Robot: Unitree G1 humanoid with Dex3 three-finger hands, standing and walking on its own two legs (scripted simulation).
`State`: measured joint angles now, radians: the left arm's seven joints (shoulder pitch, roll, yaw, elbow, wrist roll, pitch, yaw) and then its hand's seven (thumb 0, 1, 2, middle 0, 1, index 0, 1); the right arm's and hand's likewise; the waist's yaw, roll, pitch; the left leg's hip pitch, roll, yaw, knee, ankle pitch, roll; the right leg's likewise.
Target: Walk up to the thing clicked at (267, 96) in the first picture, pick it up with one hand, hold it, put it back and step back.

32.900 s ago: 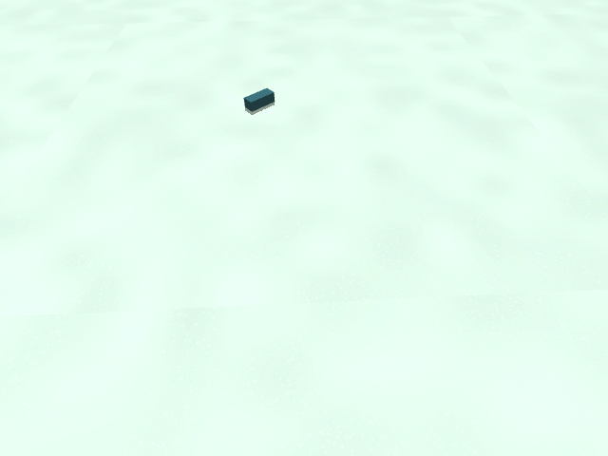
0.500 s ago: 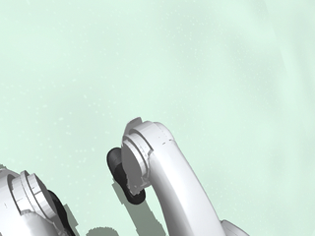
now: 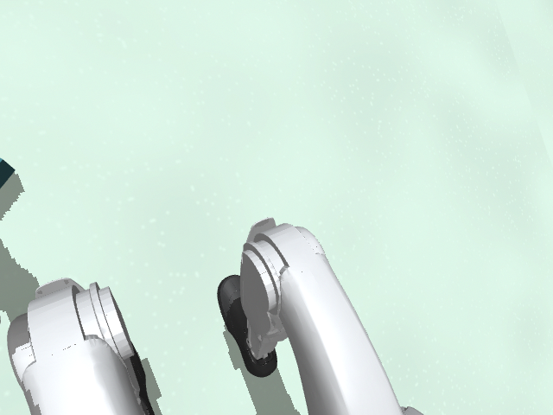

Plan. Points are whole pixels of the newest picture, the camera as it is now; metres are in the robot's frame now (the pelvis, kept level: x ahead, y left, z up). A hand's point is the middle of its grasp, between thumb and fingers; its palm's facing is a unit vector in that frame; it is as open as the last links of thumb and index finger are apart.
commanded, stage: withdraw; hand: left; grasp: from above
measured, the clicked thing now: out of the picture +0.44 +0.34 -0.30
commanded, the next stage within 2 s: home in 0.56 s
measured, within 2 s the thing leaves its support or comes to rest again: neither
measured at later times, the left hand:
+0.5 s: hand out of the picture +0.41 +0.35 -0.09, palm faces -0.50 -0.12 -0.86, open 13.9 cm
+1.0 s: hand out of the picture +0.43 +0.31 -0.16, palm faces -0.28 -0.33 -0.90, open 11.6 cm
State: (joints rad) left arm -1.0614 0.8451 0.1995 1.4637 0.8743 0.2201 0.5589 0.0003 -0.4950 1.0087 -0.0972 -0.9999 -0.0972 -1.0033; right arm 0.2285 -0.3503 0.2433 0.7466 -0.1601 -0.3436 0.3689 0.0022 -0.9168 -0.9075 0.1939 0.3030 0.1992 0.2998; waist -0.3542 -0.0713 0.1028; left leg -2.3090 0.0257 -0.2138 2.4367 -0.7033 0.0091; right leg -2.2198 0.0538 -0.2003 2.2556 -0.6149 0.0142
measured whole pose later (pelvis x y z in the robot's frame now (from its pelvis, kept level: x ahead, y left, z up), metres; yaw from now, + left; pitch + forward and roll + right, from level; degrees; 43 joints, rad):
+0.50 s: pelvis -0.01 -0.01 +0.04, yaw +8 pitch +32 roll -6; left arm -0.91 0.75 -0.03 1.19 1.12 -0.19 0.09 0.00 -0.48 1.01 -0.10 -0.98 -0.09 -0.99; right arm 0.12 -0.32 0.06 0.67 -0.08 -0.08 0.11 0.00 -0.89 -0.90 0.20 0.30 0.20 0.30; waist -0.19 -0.01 -0.06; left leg -2.19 0.00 -0.10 2.27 -0.65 0.01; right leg -2.14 0.01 -0.10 2.19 -0.62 0.00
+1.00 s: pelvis +0.01 +0.00 +0.02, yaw +7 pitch +37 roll -8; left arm -0.82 0.60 0.11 1.21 0.98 -0.07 0.40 0.00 -0.02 0.94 -0.25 -0.65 -0.23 -0.67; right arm 0.23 -0.23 0.05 0.74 -0.11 -0.09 0.15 0.00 -0.89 -0.90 0.20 0.30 0.20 0.30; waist -0.24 0.01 -0.10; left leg -2.29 0.00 -0.09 2.34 -0.69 0.02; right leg -2.24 0.02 -0.10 2.25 -0.66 0.01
